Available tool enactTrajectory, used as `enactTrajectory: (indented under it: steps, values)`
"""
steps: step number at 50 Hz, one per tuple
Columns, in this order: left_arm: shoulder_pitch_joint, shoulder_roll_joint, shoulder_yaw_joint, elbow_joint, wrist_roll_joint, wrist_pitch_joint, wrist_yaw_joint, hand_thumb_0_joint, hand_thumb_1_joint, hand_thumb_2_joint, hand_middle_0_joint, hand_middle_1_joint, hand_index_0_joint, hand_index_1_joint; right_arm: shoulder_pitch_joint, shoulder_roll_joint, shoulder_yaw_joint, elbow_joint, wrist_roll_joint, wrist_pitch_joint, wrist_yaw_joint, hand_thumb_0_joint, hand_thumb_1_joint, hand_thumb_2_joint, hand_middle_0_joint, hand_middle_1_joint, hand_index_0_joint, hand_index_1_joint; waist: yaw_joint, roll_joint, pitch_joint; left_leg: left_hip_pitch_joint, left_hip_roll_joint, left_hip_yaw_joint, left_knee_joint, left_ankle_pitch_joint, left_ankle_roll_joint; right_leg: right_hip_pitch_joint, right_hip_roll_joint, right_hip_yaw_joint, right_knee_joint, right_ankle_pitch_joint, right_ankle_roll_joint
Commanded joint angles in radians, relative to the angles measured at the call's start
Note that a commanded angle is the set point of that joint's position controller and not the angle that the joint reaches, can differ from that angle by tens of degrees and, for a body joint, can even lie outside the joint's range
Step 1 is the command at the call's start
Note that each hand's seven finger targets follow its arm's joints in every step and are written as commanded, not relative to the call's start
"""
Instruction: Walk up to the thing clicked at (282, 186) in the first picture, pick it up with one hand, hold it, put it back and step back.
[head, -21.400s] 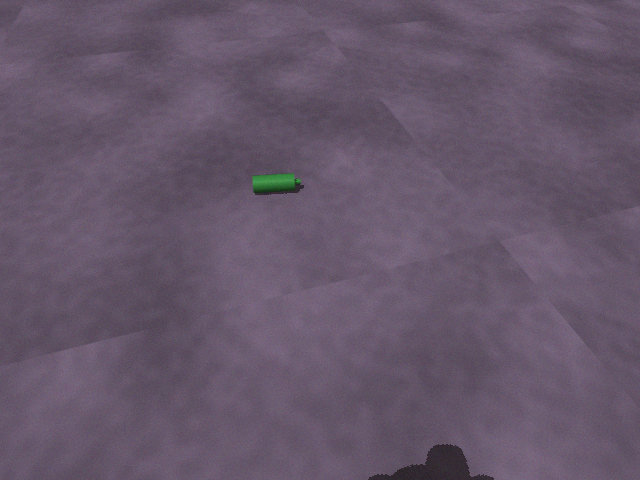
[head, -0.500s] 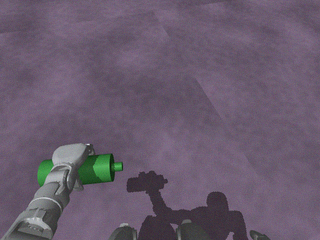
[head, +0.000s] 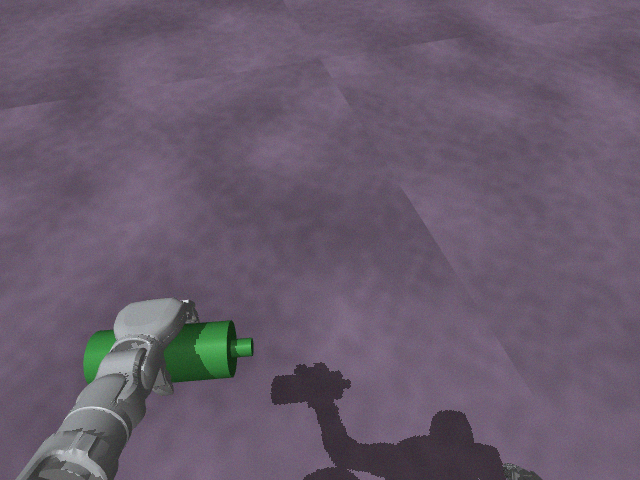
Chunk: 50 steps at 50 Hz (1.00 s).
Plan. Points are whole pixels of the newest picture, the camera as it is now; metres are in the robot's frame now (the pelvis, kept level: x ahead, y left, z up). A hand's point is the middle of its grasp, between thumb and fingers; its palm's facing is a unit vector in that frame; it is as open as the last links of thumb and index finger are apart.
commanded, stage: hold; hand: left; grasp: from above
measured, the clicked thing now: (176, 353) +0.33 +0.21 -0.10
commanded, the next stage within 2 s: crouch in 1.74 s
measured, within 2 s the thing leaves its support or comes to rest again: neither
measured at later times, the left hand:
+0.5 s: hand (152, 354) +0.30 +0.22 -0.03, palm faces -0.46 -0.05 -0.89, open 10.7 cm
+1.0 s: hand (147, 369) +0.27 +0.22 -0.02, palm faces -0.44 -0.05 -0.89, open 10.8 cm
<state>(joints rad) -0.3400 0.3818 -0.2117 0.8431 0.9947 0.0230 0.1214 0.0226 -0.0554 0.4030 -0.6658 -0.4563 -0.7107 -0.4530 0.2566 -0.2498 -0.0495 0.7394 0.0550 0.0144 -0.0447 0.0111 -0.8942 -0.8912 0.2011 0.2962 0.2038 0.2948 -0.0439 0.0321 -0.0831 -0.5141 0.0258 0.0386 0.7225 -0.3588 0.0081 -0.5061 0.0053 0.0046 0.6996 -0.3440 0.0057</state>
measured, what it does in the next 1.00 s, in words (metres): stands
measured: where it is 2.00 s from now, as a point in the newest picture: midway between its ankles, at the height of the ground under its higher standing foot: outside the picture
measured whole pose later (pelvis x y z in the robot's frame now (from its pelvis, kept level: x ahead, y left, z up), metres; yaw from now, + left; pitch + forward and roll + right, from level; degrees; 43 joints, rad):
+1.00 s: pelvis -0.02 +0.00 +0.02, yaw -1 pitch +0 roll +0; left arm -0.25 0.40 -0.24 0.66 0.97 0.01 -0.02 0.00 -0.09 0.49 -0.61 -0.57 -0.65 -0.57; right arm 0.20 -0.26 -0.03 0.69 0.07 0.07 -0.06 0.01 -0.90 -0.89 0.20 0.30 0.20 0.29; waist 0.00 0.05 -0.01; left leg -0.27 0.02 0.05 0.50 -0.23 0.01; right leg -0.28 0.00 0.02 0.50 -0.23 0.00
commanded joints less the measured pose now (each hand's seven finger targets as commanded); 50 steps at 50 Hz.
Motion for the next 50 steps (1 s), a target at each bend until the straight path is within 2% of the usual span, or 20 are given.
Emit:
enactTrajectory:
  steps: [1,2,4,7,11,15,17,18,21,22,23,25,28,29,34,37,42,46,49,50]
  values:
    - [-0.316,0.201,0.073,-0.189,-0.010,0.002,0.017,0.000,0.702,0.755,-1.041,-0.635,-1.047,-0.629,0.020,-0.148,-0.054,-0.099,-0.002,-0.026,-0.008,0.000,-0.884,-0.893,0.200,0.300,0.200,0.300,0.004,0.014,-0.301,0.238,-0.029,-0.021,-0.092,0.437,0.002,0.139,0.039,0.003,-0.093,0.369,-0.021]
    - [-0.302,0.218,0.084,-0.192,-0.013,0.003,0.008,0.000,0.708,0.767,-1.042,-0.649,-1.049,-0.642,0.020,-0.154,-0.057,-0.107,-0.002,-0.024,-0.007,0.000,-0.883,-0.893,0.200,0.300,0.200,0.300,0.011,0.016,-0.302,0.258,-0.027,-0.020,-0.099,0.447,0.001,0.144,0.040,-0.001,-0.102,0.363,-0.022]
    - [-0.284,0.186,0.061,-0.185,-0.008,0.005,-0.005,0.000,0.700,0.766,-1.043,-0.638,-1.048,-0.633,0.011,-0.149,-0.051,-0.119,0.001,-0.019,-0.005,0.000,-0.886,-0.894,0.200,0.300,0.200,0.300,0.006,-0.013,-0.264,0.235,-0.034,-0.016,-0.112,0.425,0.003,0.165,0.037,0.005,-0.115,0.370,-0.020]
    - [-0.271,0.199,0.069,-0.199,-0.006,0.007,-0.018,0.000,0.702,0.784,-1.054,-0.626,-1.053,-0.628,-0.008,-0.147,-0.048,-0.136,0.003,-0.010,-0.006,0.000,-0.886,-0.894,0.200,0.300,0.200,0.300,0.018,-0.017,-0.231,0.232,-0.036,-0.013,-0.137,0.394,0.006,0.180,0.035,0.006,-0.140,0.353,-0.019]
    - [-0.288,0.222,0.075,-0.251,-0.009,0.001,-0.043,0.000,0.716,0.830,-1.070,-0.642,-1.064,-0.649,-0.018,-0.148,-0.045,-0.149,0.006,-0.002,-0.008,0.000,-0.888,-0.895,0.200,0.300,0.200,0.300,0.018,-0.005,-0.251,0.267,-0.035,-0.009,-0.153,0.418,0.011,0.204,0.032,0.011,-0.152,0.387,-0.016]
    - [-0.307,0.235,0.089,-0.294,-0.003,-0.006,-0.042,0.000,0.695,0.806,-1.035,-0.654,-1.038,-0.651,-0.028,-0.147,-0.042,-0.157,0.006,0.004,-0.011,0.000,-0.886,-0.894,0.200,0.300,0.200,0.300,0.026,0.014,-0.256,0.289,-0.034,-0.009,-0.175,0.407,0.008,0.225,0.034,0.013,-0.168,0.367,-0.020]
    - [-0.286,0.227,0.082,-0.286,-0.008,-0.005,-0.047,0.000,0.687,0.796,-1.029,-0.650,-1.033,-0.646,-0.036,-0.147,-0.040,-0.160,0.006,0.007,-0.012,0.000,-0.885,-0.894,0.200,0.300,0.200,0.300,0.029,0.005,-0.226,0.289,-0.033,-0.009,-0.190,0.391,0.008,0.224,0.033,0.009,-0.182,0.347,-0.020]
    - [-0.287,0.213,0.069,-0.277,-0.005,-0.005,-0.049,0.000,0.702,0.798,-1.044,-0.650,-1.047,-0.648,-0.041,-0.147,-0.040,-0.163,0.007,0.008,-0.011,0.000,-0.887,-0.895,0.200,0.300,0.200,0.300,0.020,-0.007,-0.224,0.294,-0.033,-0.010,-0.195,0.388,0.010,0.227,0.033,0.011,-0.184,0.348,-0.020]
    - [-0.261,0.233,0.091,-0.283,-0.008,-0.005,-0.051,0.000,0.676,0.818,-1.022,-0.671,-1.025,-0.669,-0.048,-0.149,-0.040,-0.165,0.007,0.012,-0.012,0.000,-0.887,-0.895,0.200,0.300,0.200,0.300,0.037,0.005,-0.212,0.298,-0.031,-0.009,-0.214,0.372,0.006,0.240,0.034,0.005,-0.198,0.320,-0.023]
    - [-0.262,0.205,0.068,-0.280,-0.013,-0.005,-0.055,0.000,0.678,0.832,-1.023,-0.678,-1.025,-0.677,-0.051,-0.147,-0.039,-0.168,0.007,0.011,-0.011,0.000,-0.888,-0.895,0.200,0.300,0.200,0.300,0.027,0.000,-0.205,0.301,-0.027,-0.012,-0.219,0.366,0.006,0.231,0.036,0.004,-0.198,0.312,-0.024]
    - [-0.300,0.208,0.063,-0.313,-0.010,-0.006,-0.057,0.000,0.686,0.834,-1.029,-0.683,-1.032,-0.681,-0.060,-0.145,-0.038,-0.170,0.008,0.012,-0.012,0.000,-0.890,-0.896,0.200,0.300,0.200,0.300,0.034,0.008,-0.215,0.310,-0.028,-0.012,-0.224,0.361,0.007,0.233,0.034,0.006,-0.205,0.312,-0.024]
    - [-0.245,0.215,0.070,-0.273,-0.013,-0.004,-0.061,0.000,0.669,0.825,-1.019,-0.680,-1.021,-0.679,-0.067,-0.148,-0.034,-0.170,0.010,0.012,-0.014,0.000,-0.889,-0.896,0.200,0.300,0.200,0.300,0.031,-0.016,-0.173,0.298,-0.028,-0.013,-0.235,0.324,0.009,0.234,0.033,0.004,-0.221,0.276,-0.021]
    - [-0.260,0.218,0.071,-0.301,-0.016,-0.009,-0.069,0.000,0.658,0.823,-1.004,-0.694,-1.008,-0.690,-0.088,-0.144,-0.032,-0.180,0.011,0.012,-0.016,0.000,-0.889,-0.896,0.200,0.300,0.200,0.300,0.035,-0.009,-0.171,0.308,-0.031,-0.009,-0.250,0.291,0.010,0.231,0.028,0.008,-0.239,0.248,-0.021]
    - [-0.275,0.208,0.062,-0.320,-0.017,-0.012,-0.071,0.000,0.661,0.806,-1.002,-0.690,-1.010,-0.683,-0.088,-0.141,-0.029,-0.181,0.010,0.011,-0.016,0.000,-0.890,-0.896,0.200,0.300,0.200,0.300,0.029,-0.026,-0.179,0.312,-0.034,-0.007,-0.247,0.293,0.014,0.238,0.025,0.012,-0.240,0.258,-0.017]
    - [-0.275,0.239,0.088,-0.341,-0.013,-0.016,-0.070,0.000,0.666,0.856,-1.010,-0.717,-1.013,-0.715,-0.105,-0.140,-0.026,-0.178,0.011,0.013,-0.020,0.000,-0.892,-0.897,0.200,0.300,0.200,0.300,0.042,-0.004,-0.198,0.337,-0.036,-0.003,-0.258,0.299,0.013,0.256,0.022,0.014,-0.250,0.260,-0.018]
    - [-0.289,0.225,0.074,-0.354,-0.007,-0.014,-0.066,0.000,0.661,0.827,-0.992,-0.725,-1.004,-0.713,-0.112,-0.140,-0.023,-0.177,0.011,0.012,-0.022,0.000,-0.892,-0.896,0.200,0.300,0.200,0.300,0.030,-0.010,-0.188,0.340,-0.037,-0.001,-0.262,0.286,0.013,0.251,0.021,0.016,-0.258,0.250,-0.016]
    - [-0.274,0.232,0.080,-0.356,-0.019,-0.013,-0.076,0.000,0.649,0.851,-0.983,-0.751,-0.994,-0.740,-0.136,-0.137,-0.018,-0.185,0.013,0.012,-0.021,0.000,-0.895,-0.898,0.200,0.300,0.199,0.300,0.047,-0.010,-0.149,0.325,-0.034,-0.007,-0.289,0.227,0.012,0.254,0.022,0.012,-0.279,0.186,-0.018]
    - [-0.255,0.220,0.068,-0.372,-0.024,-0.012,-0.096,0.000,0.638,0.821,-0.951,-0.777,-0.974,-0.753,-0.148,-0.136,-0.016,-0.188,0.016,0.009,-0.022,0.000,-0.895,-0.897,0.200,0.300,0.200,0.300,0.051,-0.003,-0.151,0.336,-0.028,-0.010,-0.300,0.233,0.009,0.258,0.025,0.010,-0.280,0.186,-0.022]
    - [-0.238,0.220,0.073,-0.368,-0.027,-0.009,-0.105,0.000,0.640,0.851,-0.959,-0.783,-0.978,-0.764,-0.155,-0.134,-0.014,-0.190,0.017,0.008,-0.025,0.000,-0.895,-0.897,0.200,0.300,0.200,0.300,0.050,-0.003,-0.149,0.353,-0.025,-0.012,-0.308,0.247,0.007,0.260,0.027,0.009,-0.281,0.198,-0.022]
    - [-0.270,0.220,0.063,-0.397,-0.023,-0.011,-0.110,0.000,0.639,0.836,-0.959,-0.776,-0.978,-0.757,-0.153,-0.133,-0.012,-0.193,0.017,0.007,-0.026,0.000,-0.896,-0.898,0.200,0.300,0.200,0.300,0.043,-0.001,-0.155,0.358,-0.028,-0.007,-0.307,0.245,0.011,0.262,0.024,0.012,-0.287,0.199,-0.021]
